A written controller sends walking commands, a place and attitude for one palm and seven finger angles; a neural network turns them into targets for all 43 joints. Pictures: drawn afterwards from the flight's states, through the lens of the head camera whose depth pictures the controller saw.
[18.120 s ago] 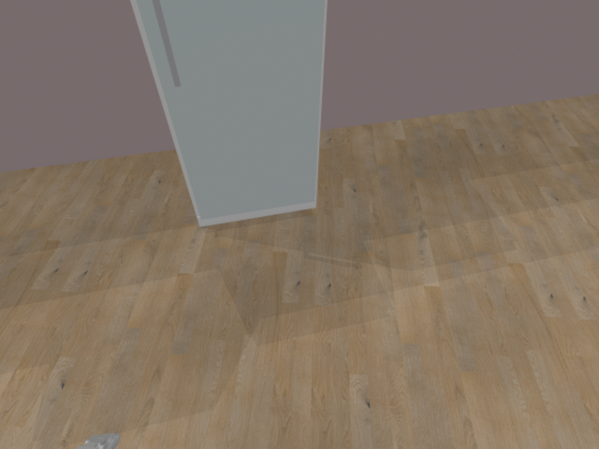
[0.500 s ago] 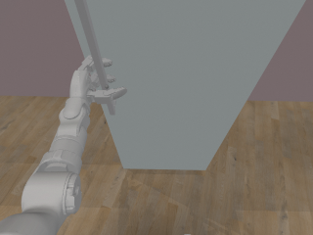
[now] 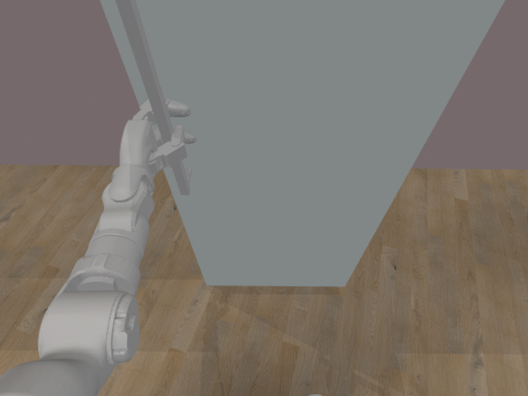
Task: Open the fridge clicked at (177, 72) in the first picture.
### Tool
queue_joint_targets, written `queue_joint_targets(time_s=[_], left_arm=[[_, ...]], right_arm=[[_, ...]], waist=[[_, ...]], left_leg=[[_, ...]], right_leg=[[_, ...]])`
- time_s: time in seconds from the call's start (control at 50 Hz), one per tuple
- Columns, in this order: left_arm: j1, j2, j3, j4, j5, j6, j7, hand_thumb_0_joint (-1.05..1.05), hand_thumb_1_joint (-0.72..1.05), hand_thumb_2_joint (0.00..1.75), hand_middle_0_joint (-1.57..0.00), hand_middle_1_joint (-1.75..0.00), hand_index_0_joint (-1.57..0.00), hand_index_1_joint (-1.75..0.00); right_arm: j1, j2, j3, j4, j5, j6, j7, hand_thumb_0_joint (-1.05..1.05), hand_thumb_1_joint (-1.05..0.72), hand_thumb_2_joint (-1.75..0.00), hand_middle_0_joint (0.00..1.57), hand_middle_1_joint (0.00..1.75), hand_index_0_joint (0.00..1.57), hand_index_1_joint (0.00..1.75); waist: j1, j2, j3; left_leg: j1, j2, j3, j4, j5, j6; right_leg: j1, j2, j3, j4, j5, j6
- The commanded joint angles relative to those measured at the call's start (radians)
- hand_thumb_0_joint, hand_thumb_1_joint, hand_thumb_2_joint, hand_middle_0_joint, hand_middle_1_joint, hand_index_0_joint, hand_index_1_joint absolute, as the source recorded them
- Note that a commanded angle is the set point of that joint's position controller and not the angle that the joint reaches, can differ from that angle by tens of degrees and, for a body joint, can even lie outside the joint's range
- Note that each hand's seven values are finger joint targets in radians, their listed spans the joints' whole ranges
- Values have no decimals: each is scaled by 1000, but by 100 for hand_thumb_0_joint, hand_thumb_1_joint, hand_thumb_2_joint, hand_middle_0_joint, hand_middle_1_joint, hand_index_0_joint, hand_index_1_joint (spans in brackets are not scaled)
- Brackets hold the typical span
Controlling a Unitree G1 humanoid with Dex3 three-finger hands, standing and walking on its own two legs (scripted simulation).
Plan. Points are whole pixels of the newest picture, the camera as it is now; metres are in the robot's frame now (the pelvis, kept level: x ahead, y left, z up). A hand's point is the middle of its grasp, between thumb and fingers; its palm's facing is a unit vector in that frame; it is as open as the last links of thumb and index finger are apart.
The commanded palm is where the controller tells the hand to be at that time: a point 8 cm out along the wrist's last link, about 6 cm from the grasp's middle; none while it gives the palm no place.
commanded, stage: grip the handle and tug to test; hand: left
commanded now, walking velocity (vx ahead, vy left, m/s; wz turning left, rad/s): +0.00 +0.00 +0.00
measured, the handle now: (160, 93) +0.51 +0.14 +0.18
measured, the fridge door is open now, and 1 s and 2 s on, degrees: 0 7 43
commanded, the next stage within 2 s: pull the door a little, standing still in 0.52 s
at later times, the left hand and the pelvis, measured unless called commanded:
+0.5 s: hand (178, 152) +0.44 +0.12 +0.13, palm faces -0.05 -1.00 +0.00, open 5.8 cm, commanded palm +0.39 +0.17 +0.13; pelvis +0.02 +0.00 +0.01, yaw -2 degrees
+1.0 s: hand (177, 180) +0.39 +0.11 +0.13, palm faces -0.08 -1.00 +0.00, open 5.9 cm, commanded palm +0.34 +0.17 +0.13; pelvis +0.05 +0.00 +0.01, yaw -1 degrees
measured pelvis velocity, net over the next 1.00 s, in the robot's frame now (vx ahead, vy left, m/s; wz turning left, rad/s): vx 0.05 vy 0.00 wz -0.02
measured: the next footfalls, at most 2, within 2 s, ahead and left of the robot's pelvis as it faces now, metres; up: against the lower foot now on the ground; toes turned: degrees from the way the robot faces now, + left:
left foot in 1.88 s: -0.05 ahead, +0.03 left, +0.00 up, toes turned +21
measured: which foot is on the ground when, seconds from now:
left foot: down 0.00-1.00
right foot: down 0.00-1.00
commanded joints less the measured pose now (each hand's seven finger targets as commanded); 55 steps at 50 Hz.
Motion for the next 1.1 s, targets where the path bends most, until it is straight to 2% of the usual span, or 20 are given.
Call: queue_joint_targets(time_s=[0.0,0.1,0.14,0.16,0.22,0.26,0.32,0.36,0.48,0.56,0.58,0.66,0.76,0.86,0.96,1.0,1.02,1.04,1.06,1.08], left_arm=[[-473,179,20,-265,-8,-81,-2,0,90,90,-45,-140,-45,-140],[-423,180,29,-308,-15,-79,-3,0,90,90,-45,-140,-45,-140],[-354,189,48,-333,-19,-76,-7,0,90,90,-45,-140,-45,-140],[-311,201,60,-361,-22,-77,-10,0,90,90,-45,-140,-45,-140],[-231,156,31,-435,-29,-63,-18,0,90,90,-45,-140,-45,-140],[-169,176,52,-456,-36,-48,-19,0,90,90,-45,-140,-45,-140],[-119,149,27,-546,-37,-26,-25,0,90,90,-45,-140,-45,-140],[-75,136,19,-561,-41,-6,-23,0,90,90,-45,-140,-45,-140],[98,114,19,-723,-47,29,-18,0,90,90,-45,-140,-45,-140],[94,72,-24,-802,-46,57,-8,0,90,90,-45,-140,-45,-140],[125,87,1,-803,-47,66,-3,0,90,90,-45,-140,-45,-140],[-47,65,-47,-777,-29,92,16,0,90,90,-45,-140,-45,-140],[106,33,-56,-824,-26,110,16,0,90,90,-45,-140,-45,-140],[297,12,-74,-917,-36,118,1,0,90,90,-45,-140,-45,-140],[565,-9,-95,-1132,-47,157,-1,0,90,90,-45,-140,-45,-140],[550,-11,-115,-1221,-43,181,6,0,90,90,-45,-140,-45,-140],[216,179,-73,-1298,59,117,86,0,90,90,-45,-140,-45,-140],[394,58,-123,-1144,64,123,118,0,90,90,-45,-140,-45,-140],[461,45,-147,-1146,75,122,134,0,90,90,-45,-140,-45,-140],[504,-8,-204,-1145,82,124,139,0,90,90,-45,-140,-45,-140]], right_arm=[[47,-141,-49,-95,5,-30,-16,0,-90,-90,20,30,20,30],[46,-141,-53,-100,4,-32,-13,0,-90,-90,20,30,20,30],[42,-140,-56,-109,3,-31,-11,0,-90,-90,20,30,20,30],[38,-140,-57,-118,3,-30,-12,0,-90,-90,20,30,20,30],[20,-132,-57,-134,7,-30,-4,0,-90,-90,20,30,20,30],[18,-135,-60,-140,7,-27,-4,0,-90,-90,20,30,20,30],[-10,-126,-58,-156,12,-27,-3,0,-90,-90,20,30,20,30],[-11,-128,-58,-160,11,-25,-4,0,-90,-90,20,30,20,30],[-43,-113,-60,-189,12,-29,3,0,-90,-90,20,30,20,30],[-52,-111,-60,-191,10,-31,3,0,-90,-90,20,30,20,30],[-59,-109,-61,-192,10,-32,3,0,-90,-90,20,30,20,30],[-55,-112,-58,-165,9,-17,-11,0,-90,-90,20,30,20,30],[-72,-99,-57,-180,3,-17,-3,0,-90,-90,20,30,20,30],[-120,-93,-50,-220,6,-19,5,0,-90,-90,20,30,20,30],[-174,-80,-41,-273,8,-18,11,0,-90,-90,20,30,20,30],[-189,-77,-35,-278,9,-16,9,0,-90,-90,20,30,20,30],[-212,-77,-23,-258,5,-6,-33,0,-90,-90,20,30,20,30],[-203,-63,-23,-227,-11,8,-54,0,-90,-90,20,30,20,30],[-215,-79,-25,-231,-15,20,-66,0,-90,-90,20,30,20,30],[-219,-70,-21,-233,-19,32,-68,0,-90,-90,20,30,20,30]], waist=[[0,-15,-383],[15,-25,-416],[31,-54,-431],[47,-27,-448],[58,-3,-438],[63,-53,-419],[71,-12,-404],[71,-38,-390],[104,-19,-426],[88,-19,-399],[96,-31,-392],[40,-51,-327],[86,0,-402],[115,-65,-364],[141,-60,-333],[122,-48,-294],[64,-9,-228],[59,-64,-188],[72,-50,-184],[64,-34,-193]], left_leg=[[136,-26,-24,-72,326,12],[148,-27,-21,-71,357,13],[138,-27,-13,-76,374,16],[144,-28,-8,-73,412,16],[171,-24,-4,-74,471,15],[151,-24,2,-81,478,19],[173,-22,7,-90,495,17],[176,-22,5,-96,510,18],[232,-11,11,-100,655,17],[273,-7,5,-101,695,13],[271,-5,5,-102,691,13],[274,-9,-2,-101,632,15],[318,-9,-9,-91,764,7],[291,-7,-9,-121,701,9],[298,-2,-2,-139,716,7],[308,-1,-3,-146,686,6],[312,18,-27,-123,566,21],[321,19,-36,-120,511,21],[324,25,-50,-136,547,19],[352,35,-55,-147,598,17]], right_leg=[[238,32,13,-48,379,-12],[271,32,15,-46,413,-12],[315,32,17,-45,451,-12],[340,29,18,-40,479,-16],[343,29,16,-41,521,-16],[380,28,14,-46,551,-14],[379,25,15,-53,560,-14],[390,25,9,-58,566,-14],[439,18,13,-53,671,-15],[425,19,5,-66,677,-12],[424,21,8,-67,685,-11],[377,21,3,-88,643,-6],[416,13,-2,-67,700,-13],[458,9,-7,-80,670,-16],[498,1,-10,-86,693,-15],[470,2,-10,-97,678,-10],[442,-73,78,-175,655,-17],[406,-95,64,-196,626,-21],[411,-92,53,-192,635,-22],[405,-91,47,-183,637,-18]])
